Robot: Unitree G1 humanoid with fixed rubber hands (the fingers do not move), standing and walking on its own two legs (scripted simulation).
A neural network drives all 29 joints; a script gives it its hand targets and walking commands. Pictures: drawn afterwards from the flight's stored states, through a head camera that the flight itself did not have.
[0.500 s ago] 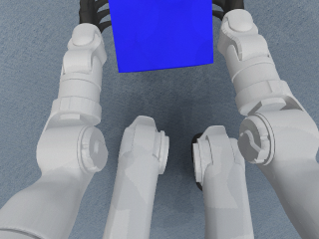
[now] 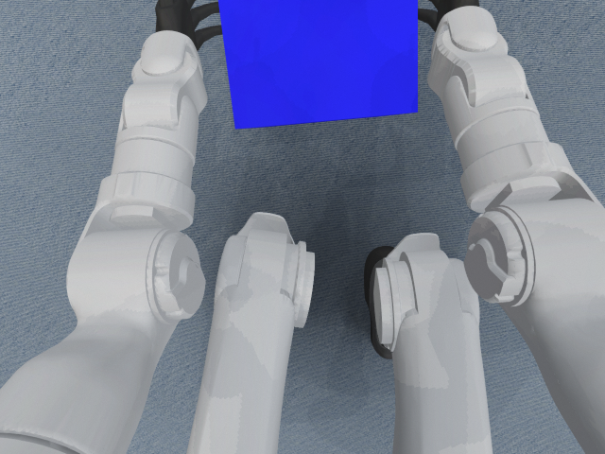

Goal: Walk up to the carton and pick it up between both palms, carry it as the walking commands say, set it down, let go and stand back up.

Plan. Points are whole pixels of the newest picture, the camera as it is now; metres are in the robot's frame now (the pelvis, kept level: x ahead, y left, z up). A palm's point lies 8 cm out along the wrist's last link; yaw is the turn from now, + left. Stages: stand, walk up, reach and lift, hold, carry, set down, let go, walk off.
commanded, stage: set down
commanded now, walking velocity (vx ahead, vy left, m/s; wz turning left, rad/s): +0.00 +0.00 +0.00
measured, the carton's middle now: (315, 24) +0.54 +0.07 -0.26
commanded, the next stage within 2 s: none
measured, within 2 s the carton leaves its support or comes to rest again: rests again in 0.02 s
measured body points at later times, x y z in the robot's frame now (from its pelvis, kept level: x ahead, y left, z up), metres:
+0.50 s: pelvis +0.00 +0.00 -0.01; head +0.36 +0.03 +0.25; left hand +0.50 +0.21 -0.20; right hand +0.54 -0.07 -0.20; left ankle +0.10 +0.13 -0.35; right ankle +0.09 -0.10 -0.35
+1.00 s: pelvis -0.01 +0.00 -0.01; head +0.36 +0.02 +0.24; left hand +0.50 +0.21 -0.20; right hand +0.54 -0.07 -0.21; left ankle +0.10 +0.13 -0.35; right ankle +0.09 -0.10 -0.35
